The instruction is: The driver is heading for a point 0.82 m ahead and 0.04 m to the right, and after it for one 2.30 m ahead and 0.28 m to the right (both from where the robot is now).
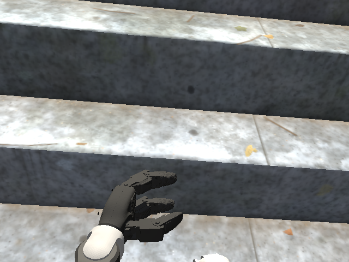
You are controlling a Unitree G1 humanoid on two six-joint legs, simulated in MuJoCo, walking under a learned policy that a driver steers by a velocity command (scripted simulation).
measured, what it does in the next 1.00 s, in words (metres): climbs: right foot 0.22 m higher, then left foot 0.22 m higher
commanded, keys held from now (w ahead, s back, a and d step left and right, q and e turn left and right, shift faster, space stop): w+e+shift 0.18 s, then w+shift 0.14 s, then w+q+shift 0.68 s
